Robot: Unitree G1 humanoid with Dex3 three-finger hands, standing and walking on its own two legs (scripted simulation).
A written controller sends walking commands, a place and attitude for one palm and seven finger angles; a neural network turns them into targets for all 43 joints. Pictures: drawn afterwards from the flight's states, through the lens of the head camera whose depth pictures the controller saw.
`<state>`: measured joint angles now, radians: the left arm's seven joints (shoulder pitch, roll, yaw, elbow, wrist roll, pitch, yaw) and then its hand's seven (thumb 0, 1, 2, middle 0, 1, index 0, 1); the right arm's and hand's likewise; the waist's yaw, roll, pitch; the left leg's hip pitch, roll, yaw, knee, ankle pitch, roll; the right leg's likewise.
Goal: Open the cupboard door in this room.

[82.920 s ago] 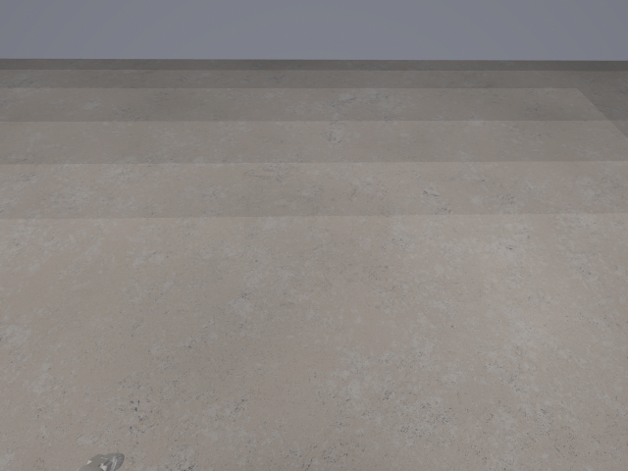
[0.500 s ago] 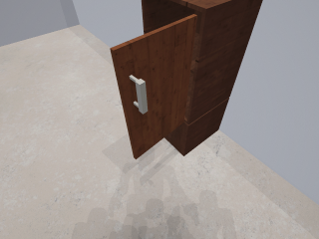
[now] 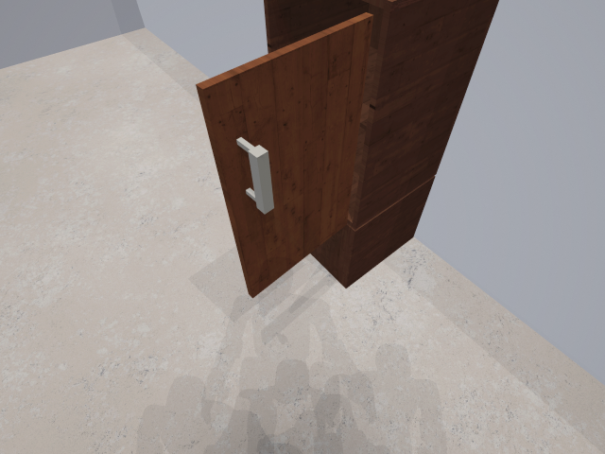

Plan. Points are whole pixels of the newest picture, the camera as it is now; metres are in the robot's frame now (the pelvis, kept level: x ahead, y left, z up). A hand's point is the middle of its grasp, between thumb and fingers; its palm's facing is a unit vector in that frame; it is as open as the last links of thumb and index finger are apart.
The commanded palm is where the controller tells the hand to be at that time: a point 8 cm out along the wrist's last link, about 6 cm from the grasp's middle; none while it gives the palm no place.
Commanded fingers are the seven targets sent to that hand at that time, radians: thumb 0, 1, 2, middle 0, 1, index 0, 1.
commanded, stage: look to check the result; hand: left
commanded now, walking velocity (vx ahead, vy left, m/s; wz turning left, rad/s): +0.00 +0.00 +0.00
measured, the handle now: (254, 175) +0.54 +0.12 +0.04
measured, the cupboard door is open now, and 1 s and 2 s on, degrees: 94 94 94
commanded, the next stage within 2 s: stand and wait in 0.20 s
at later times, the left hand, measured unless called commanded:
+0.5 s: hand out of the picture +0.05 +0.22 -0.16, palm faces +0.01 -0.95 -0.30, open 7.4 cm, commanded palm none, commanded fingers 0.00 0.90 0.90 -0.20 -0.30 -0.20 -0.30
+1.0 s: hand out of the picture +0.04 +0.23 -0.16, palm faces -0.01 -0.95 -0.30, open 7.4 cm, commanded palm none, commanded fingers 0.00 0.90 0.90 -0.20 -0.30 -0.20 -0.30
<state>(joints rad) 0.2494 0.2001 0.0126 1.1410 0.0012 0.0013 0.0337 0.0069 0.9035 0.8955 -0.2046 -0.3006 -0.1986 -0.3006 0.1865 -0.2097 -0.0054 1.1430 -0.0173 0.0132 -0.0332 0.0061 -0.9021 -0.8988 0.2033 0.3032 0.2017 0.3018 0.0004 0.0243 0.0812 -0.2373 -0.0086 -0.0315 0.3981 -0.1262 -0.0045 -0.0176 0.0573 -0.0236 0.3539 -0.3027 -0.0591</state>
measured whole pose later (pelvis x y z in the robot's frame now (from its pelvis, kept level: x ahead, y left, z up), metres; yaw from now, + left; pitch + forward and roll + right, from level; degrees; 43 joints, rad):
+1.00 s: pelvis +0.01 +0.01 +0.00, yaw -1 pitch -2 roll +0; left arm 0.18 0.27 0.01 1.13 0.00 -0.01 0.02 0.01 0.90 0.90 -0.21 -0.30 -0.20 -0.30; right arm 0.14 -0.27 0.00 1.14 -0.02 0.01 -0.02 0.01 -0.90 -0.90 0.20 0.30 0.20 0.30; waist 0.00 0.01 0.08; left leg -0.20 -0.02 -0.02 0.35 -0.11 0.00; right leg 0.01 0.04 -0.01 0.31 -0.29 -0.05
